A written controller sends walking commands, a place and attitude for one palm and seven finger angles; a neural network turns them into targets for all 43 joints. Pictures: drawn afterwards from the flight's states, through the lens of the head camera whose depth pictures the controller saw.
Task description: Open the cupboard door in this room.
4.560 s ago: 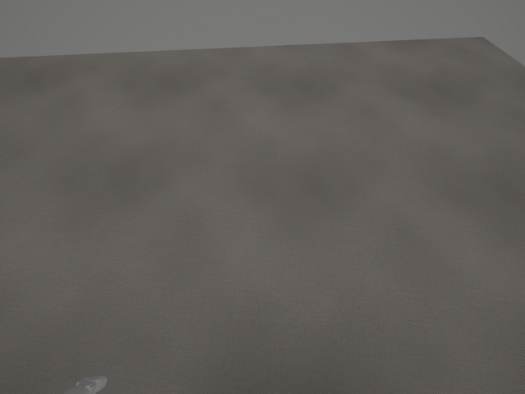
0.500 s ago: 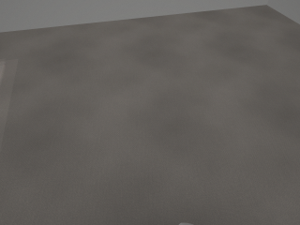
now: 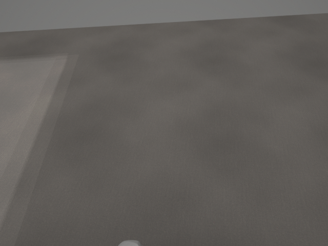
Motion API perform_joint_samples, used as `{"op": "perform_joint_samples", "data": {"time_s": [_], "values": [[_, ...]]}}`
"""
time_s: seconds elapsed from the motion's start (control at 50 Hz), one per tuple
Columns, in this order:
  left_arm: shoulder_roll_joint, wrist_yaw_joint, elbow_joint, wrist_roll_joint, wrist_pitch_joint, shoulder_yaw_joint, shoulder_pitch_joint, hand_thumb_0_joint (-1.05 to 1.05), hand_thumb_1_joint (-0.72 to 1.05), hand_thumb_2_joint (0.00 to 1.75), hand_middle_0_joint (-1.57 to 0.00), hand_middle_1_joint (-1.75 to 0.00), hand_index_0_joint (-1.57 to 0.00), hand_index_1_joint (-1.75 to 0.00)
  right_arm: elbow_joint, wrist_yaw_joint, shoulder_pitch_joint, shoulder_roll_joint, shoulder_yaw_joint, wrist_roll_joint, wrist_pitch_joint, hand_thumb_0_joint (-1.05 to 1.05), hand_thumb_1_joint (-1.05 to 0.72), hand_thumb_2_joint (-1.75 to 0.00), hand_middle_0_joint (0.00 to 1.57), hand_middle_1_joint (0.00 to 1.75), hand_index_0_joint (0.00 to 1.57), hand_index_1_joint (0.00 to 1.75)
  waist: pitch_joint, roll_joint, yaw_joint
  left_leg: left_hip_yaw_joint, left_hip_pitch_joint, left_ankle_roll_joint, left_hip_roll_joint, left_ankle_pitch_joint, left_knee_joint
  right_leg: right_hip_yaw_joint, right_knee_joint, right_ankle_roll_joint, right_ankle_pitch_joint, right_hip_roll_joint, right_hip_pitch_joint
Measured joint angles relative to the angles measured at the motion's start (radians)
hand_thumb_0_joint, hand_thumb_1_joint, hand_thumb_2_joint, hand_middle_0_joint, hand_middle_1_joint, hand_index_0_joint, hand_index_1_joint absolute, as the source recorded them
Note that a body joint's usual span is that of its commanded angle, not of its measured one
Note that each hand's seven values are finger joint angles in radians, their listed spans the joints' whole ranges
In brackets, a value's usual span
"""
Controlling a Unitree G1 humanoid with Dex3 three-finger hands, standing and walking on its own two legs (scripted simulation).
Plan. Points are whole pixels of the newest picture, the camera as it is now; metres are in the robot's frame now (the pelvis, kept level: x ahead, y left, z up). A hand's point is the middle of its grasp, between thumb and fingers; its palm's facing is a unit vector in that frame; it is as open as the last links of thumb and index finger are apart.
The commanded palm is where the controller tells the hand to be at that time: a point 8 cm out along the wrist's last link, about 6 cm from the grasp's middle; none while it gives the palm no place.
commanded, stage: turn or walk to find it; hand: left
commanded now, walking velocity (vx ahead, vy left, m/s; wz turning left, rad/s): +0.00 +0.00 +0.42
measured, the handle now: out of the picture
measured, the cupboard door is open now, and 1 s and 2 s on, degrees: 0 0 0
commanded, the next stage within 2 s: none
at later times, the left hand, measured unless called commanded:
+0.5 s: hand out of the picture +0.04 +0.25 -0.16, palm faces +0.22 -0.94 -0.26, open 7.4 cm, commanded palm none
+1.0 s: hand out of the picture -0.11 +0.21 -0.18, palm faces +0.46 -0.86 -0.23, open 7.4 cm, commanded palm none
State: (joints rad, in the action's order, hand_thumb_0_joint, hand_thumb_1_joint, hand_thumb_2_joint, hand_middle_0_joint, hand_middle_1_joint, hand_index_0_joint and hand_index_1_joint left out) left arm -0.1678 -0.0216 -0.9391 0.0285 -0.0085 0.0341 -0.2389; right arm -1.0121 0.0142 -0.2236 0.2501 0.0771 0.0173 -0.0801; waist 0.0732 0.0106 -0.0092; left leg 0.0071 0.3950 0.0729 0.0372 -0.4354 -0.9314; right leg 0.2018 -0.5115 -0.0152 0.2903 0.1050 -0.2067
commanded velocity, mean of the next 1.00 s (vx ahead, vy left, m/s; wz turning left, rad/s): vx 0.00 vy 0.00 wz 0.42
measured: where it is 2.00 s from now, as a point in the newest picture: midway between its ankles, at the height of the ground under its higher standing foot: outside the picture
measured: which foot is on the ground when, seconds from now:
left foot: up 0.00-0.10, down 0.12-0.58, up 0.60-1.00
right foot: down 0.00-0.12, up 0.14-0.54, down 0.56-1.00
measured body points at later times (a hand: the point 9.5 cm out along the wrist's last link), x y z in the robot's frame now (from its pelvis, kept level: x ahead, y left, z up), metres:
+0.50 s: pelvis -0.02 +0.02 +0.00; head +0.01 +0.03 +0.45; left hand +0.03 +0.29 -0.14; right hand +0.10 -0.20 -0.15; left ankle -0.02 +0.14 -0.74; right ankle +0.01 -0.11 -0.71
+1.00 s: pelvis -0.05 +0.02 -0.01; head -0.03 +0.04 +0.44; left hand -0.13 +0.25 -0.16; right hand +0.11 -0.20 -0.15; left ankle -0.12 +0.12 -0.72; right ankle +0.01 -0.10 -0.74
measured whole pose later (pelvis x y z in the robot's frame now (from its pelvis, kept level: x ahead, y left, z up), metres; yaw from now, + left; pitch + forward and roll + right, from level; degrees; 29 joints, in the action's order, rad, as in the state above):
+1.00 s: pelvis -0.05 +0.02 -0.01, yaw +26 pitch -1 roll +0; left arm -0.20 -0.02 -0.97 0.03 -0.02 0.05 -0.26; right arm -1.00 0.01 -0.20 0.23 0.07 0.01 -0.06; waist 0.08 -0.02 0.01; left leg 0.06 0.30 0.06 0.03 -0.42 -0.72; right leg 0.25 -0.56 0.02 0.28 0.15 -0.25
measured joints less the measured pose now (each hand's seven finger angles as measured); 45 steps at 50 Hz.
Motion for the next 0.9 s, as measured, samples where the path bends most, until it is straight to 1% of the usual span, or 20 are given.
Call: {"op": "perform_joint_samples", "data": {"time_s": [0.06,0.1,0.12,0.14,0.18,0.22,0.28,0.36,0.44,0.5,0.52,0.56,0.58,0.6,0.62,0.64,0.68,0.74,0.8,0.9], "values": [[-0.019,0.002,-0.016,0.002,-0.004,0.009,-0.014,0.0,0.9,0.89,-0.2,-0.3,-0.2,-0.3,0.009,-0.002,0.027,-0.009,-0.011,-0.007,0.011,0.01,-0.91,-0.9,0.2,0.3,0.2,0.3,0.007,-0.021,0.017,0.035,-0.062,-0.011,-0.004,0.0,0.156,0.021,-0.038,0.017,0.017,0.023,-0.016],[-0.036,0.002,-0.027,-0.002,-0.011,0.017,-0.026,0.0,0.9,0.89,-0.2,-0.3,-0.2,-0.3,0.024,-0.002,0.04,-0.013,-0.017,-0.008,0.026,0.01,-0.91,-0.9,0.2,0.3,0.2,0.3,0.005,-0.029,0.019,0.059,-0.122,-0.022,-0.007,0.094,0.308,0.039,-0.086,0.035,0.041,0.038,-0.033],[-0.046,0.003,-0.031,-0.007,-0.018,0.022,-0.032,0.0,0.9,0.89,-0.2,-0.3,-0.2,-0.3,0.031,-0.001,0.047,-0.016,-0.019,-0.005,0.037,0.01,-0.91,-0.9,0.2,0.3,0.2,0.3,0.002,-0.037,0.021,0.062,-0.133,-0.046,-0.013,0.149,0.347,0.038,-0.13,0.045,0.058,0.05,-0.054],[-0.059,0.001,-0.036,-0.01,-0.029,0.028,-0.034,0.0,0.9,0.89,-0.2,-0.3,-0.2,-0.3,0.036,-0.002,0.057,-0.025,-0.021,-0.004,0.044,0.01,-0.91,-0.9,0.2,0.3,0.2,0.3,0.004,-0.056,0.028,0.068,-0.126,-0.071,-0.024,0.143,0.332,0.006,-0.199,0.058,0.131,0.056,-0.083],[-0.076,-0.004,-0.05,-0.009,-0.053,0.033,-0.033,0.0,0.9,0.89,-0.2,-0.3,-0.2,-0.3,0.048,-0.006,0.07,-0.038,-0.028,0.0,0.057,0.01,-0.91,-0.9,0.2,0.3,0.2,0.3,0.0,-0.065,0.033,0.067,-0.125,-0.101,-0.03,0.112,0.32,-0.064,-0.364,0.072,0.233,0.033,-0.148],[-0.086,-0.002,-0.062,-0.009,-0.063,0.038,-0.023,0.01,0.91,0.89,-0.2,-0.3,-0.2,-0.3,0.057,-0.015,0.074,-0.049,-0.035,0.002,0.064,0.01,-0.91,-0.9,0.2,0.3,0.2,0.3,-0.004,-0.061,0.029,0.054,-0.139,-0.11,-0.034,0.119,0.353,-0.106,-0.489,0.08,0.215,0.012,-0.197],[-0.091,0.005,-0.055,-0.012,-0.056,0.04,-0.003,0.01,0.91,0.89,-0.2,-0.3,-0.2,-0.3,0.062,-0.022,0.074,-0.058,-0.044,0.0,0.07,0.01,-0.91,-0.9,0.2,0.3,0.2,0.3,-0.006,-0.052,0.028,0.032,-0.163,-0.112,-0.045,0.164,0.419,-0.138,-0.554,0.093,0.156,0.0,-0.233],[-0.084,0.007,-0.029,-0.014,-0.049,0.036,0.026,0.01,0.91,0.9,-0.2,-0.3,-0.2,-0.3,0.063,-0.02,0.065,-0.063,-0.046,-0.001,0.069,0.01,-0.91,-0.9,0.2,0.3,0.2,0.3,-0.013,-0.036,0.021,0.002,-0.176,-0.117,-0.059,0.203,0.47,-0.159,-0.509,0.106,0.131,-0.011,-0.231],[-0.068,0.006,-0.004,-0.016,-0.047,0.031,0.057,0.0,0.91,0.9,-0.2,-0.3,-0.19,-0.3,0.062,-0.017,0.047,-0.062,-0.04,0.004,0.061,0.01,-0.91,-0.9,0.2,0.3,0.2,0.3,-0.018,-0.019,0.004,-0.028,-0.165,-0.111,-0.072,0.219,0.476,-0.169,-0.402,0.105,0.149,-0.028,-0.197],[-0.052,0.005,0.013,-0.019,-0.04,0.024,0.078,0.0,0.91,0.9,-0.2,-0.3,-0.19,-0.3,0.059,-0.015,0.031,-0.054,-0.031,0.007,0.053,0.01,-0.9,-0.9,0.2,0.3,0.21,0.3,-0.021,-0.003,-0.013,-0.052,-0.146,-0.1,-0.08,0.222,0.46,-0.168,-0.283,0.096,0.148,-0.048,-0.151],[-0.046,0.004,0.02,-0.02,-0.036,0.021,0.083,0.0,0.91,0.9,-0.2,-0.3,-0.2,-0.3,0.058,-0.015,0.025,-0.05,-0.028,0.007,0.05,0.01,-0.9,-0.9,0.2,0.3,0.21,0.3,-0.022,0.003,-0.017,-0.06,-0.137,-0.094,-0.083,0.221,0.449,-0.166,-0.231,0.093,0.13,-0.056,-0.129],[-0.038,0.005,0.034,-0.021,-0.022,0.014,0.084,0.0,0.91,0.9,-0.2,-0.3,-0.2,-0.3,0.055,-0.013,0.008,-0.042,-0.021,0.004,0.044,0.01,-0.9,-0.9,0.2,0.3,0.21,0.3,-0.028,0.01,-0.021,-0.075,-0.11,-0.08,-0.093,0.21,0.411,-0.157,-0.081,0.086,0.039,-0.064,-0.067],[-0.028,0.002,0.037,-0.017,-0.012,0.012,0.086,0.0,0.91,0.89,-0.2,-0.3,-0.2,-0.3,0.053,-0.011,0.002,-0.032,-0.016,0.0,0.041,0.01,-0.9,-0.9,0.2,0.3,0.2,0.3,-0.028,0.028,-0.021,-0.086,-0.09,-0.075,-0.088,0.195,0.375,-0.144,-0.052,0.047,0.003,-0.075,-0.056],[-0.018,0.002,0.04,-0.012,-0.007,0.006,0.086,0.0,0.91,0.89,-0.2,-0.3,-0.2,-0.3,0.05,-0.011,-0.003,-0.024,-0.009,-0.002,0.035,0.01,-0.91,-0.9,0.2,0.3,0.2,0.3,-0.024,0.044,-0.025,-0.093,-0.062,-0.069,-0.087,0.12,0.305,-0.127,-0.06,0.018,-0.002,-0.078,-0.056],[-0.011,0.002,0.045,-0.011,-0.003,0.002,0.082,0.0,0.91,0.89,-0.2,-0.3,-0.2,-0.3,0.046,-0.011,-0.01,-0.019,-0.003,0.0,0.027,0.01,-0.91,-0.9,0.2,0.3,0.2,0.3,-0.025,0.048,-0.026,-0.092,-0.026,-0.063,-0.093,0.049,0.209,-0.113,-0.067,0.0,0.003,-0.072,-0.056],[-0.005,0.002,0.048,-0.011,-0.002,0.0,0.076,0.0,0.91,0.89,-0.2,-0.3,-0.2,-0.3,0.04,-0.009,-0.015,-0.014,0.002,0.002,0.018,0.01,-0.91,-0.9,0.2,0.3,0.2,0.3,-0.027,0.048,-0.025,-0.085,0.009,-0.059,-0.096,0.013,0.103,-0.102,-0.063,-0.01,0.006,-0.065,-0.05],[0.005,0.0,0.048,-0.011,-0.005,-0.003,0.061,0.0,0.9,0.89,-0.2,-0.3,-0.2,-0.3,0.03,-0.003,-0.023,-0.003,0.009,0.006,0.007,0.01,-0.91,-0.9,0.2,0.3,0.2,0.3,-0.029,0.049,-0.023,-0.066,0.064,-0.049,-0.086,0.02,-0.078,-0.083,-0.036,-0.015,-0.002,-0.055,-0.031],[0.012,-0.002,0.035,-0.011,-0.007,-0.005,0.043,0.0,0.9,0.89,-0.2,-0.3,-0.2,-0.3,0.02,0.003,-0.035,0.006,0.014,0.008,0.004,0.01,-0.91,-0.9,0.2,0.3,0.2,0.3,-0.027,0.046,-0.028,-0.047,0.099,-0.026,-0.051,0.073,-0.214,-0.052,0.001,-0.014,-0.021,-0.043,-0.009],[0.013,-0.003,0.022,-0.009,-0.005,-0.006,0.028,0.0,0.9,0.89,-0.2,-0.3,-0.2,-0.3,0.008,0.004,-0.043,0.007,0.014,0.008,0.0,0.01,-0.91,-0.9,0.2,0.3,0.2,0.3,-0.024,0.034,-0.025,-0.038,0.087,-0.008,-0.021,0.083,-0.218,-0.022,0.017,-0.012,-0.029,-0.028,0.001],[0.003,0.0,0.0,-0.001,-0.002,-0.002,0.003,0.0,0.9,0.89,-0.2,-0.3,-0.2,-0.3,-0.006,0.003,-0.024,0.0,0.005,0.003,-0.005,0.01,-0.91,-0.9,0.2,0.3,0.2,0.3,-0.009,0.005,-0.002,-0.005,0.008,0.0,0.004,0.011,-0.043,0.015,0.009,0.001,-0.029,0.006,-0.007]]}}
